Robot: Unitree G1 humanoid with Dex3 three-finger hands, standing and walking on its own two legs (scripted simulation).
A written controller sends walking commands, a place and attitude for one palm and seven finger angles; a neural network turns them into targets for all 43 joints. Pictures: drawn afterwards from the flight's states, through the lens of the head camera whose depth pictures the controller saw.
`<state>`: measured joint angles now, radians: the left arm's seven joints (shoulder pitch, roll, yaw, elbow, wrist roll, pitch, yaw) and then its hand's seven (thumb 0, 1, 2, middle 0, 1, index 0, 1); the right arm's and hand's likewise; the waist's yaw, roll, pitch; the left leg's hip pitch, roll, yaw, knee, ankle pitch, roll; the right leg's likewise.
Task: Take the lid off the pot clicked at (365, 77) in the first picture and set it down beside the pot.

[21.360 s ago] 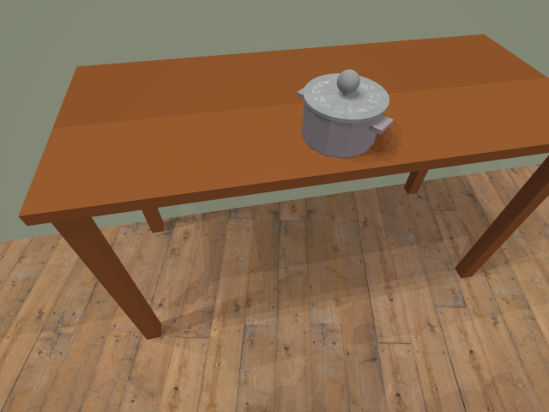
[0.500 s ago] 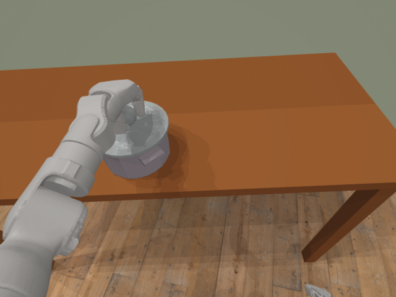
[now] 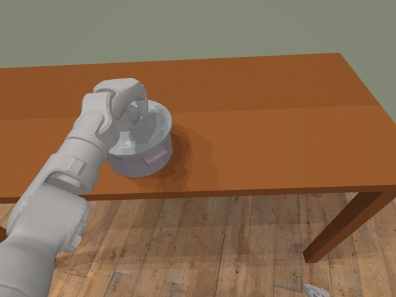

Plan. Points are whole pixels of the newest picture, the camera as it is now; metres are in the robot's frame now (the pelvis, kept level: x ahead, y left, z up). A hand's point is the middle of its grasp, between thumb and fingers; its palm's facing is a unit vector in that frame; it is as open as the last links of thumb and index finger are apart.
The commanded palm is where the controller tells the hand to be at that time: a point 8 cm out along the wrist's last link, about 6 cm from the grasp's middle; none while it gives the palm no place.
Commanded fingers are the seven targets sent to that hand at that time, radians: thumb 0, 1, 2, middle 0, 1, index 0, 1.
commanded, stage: close the fingers and squeeze the knob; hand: left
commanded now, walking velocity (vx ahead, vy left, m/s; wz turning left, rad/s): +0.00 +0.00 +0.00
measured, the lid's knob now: (129, 114) +0.48 +0.15 +0.12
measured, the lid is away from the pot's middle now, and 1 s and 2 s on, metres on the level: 0.01 0.01 0.02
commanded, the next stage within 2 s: lift the lid straight up in 0.28 s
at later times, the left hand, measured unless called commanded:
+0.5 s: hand (124, 118) +0.45 +0.15 +0.14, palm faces -0.34 -0.05 -0.94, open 7.3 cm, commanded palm +0.43 +0.15 +0.21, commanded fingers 0.00 0.70 0.92 -0.87 -1.04 -0.88 -1.04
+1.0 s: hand (114, 105) +0.44 +0.16 +0.18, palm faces -0.29 -0.06 -0.95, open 7.3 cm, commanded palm +0.43 +0.16 +0.25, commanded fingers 0.00 0.70 0.93 -0.87 -1.04 -0.88 -1.04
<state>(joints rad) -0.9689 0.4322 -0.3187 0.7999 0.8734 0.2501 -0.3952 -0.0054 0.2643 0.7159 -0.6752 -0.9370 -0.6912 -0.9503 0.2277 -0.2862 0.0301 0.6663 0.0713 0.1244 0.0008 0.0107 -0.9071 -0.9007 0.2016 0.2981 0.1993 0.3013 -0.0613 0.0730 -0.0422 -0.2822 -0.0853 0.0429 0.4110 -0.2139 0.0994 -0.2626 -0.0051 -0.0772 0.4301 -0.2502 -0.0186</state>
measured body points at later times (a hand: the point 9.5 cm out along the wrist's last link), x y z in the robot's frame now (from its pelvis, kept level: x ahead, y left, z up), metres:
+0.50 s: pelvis +0.00 +0.00 +0.00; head +0.02 -0.02 +0.45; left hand +0.46 +0.15 +0.19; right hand +0.10 -0.25 -0.13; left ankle -0.01 +0.05 -0.74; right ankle -0.02 -0.11 -0.74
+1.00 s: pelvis -0.01 +0.00 +0.00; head +0.00 -0.02 +0.45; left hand +0.45 +0.16 +0.23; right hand +0.12 -0.25 -0.12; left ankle -0.01 +0.05 -0.74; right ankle -0.02 -0.11 -0.74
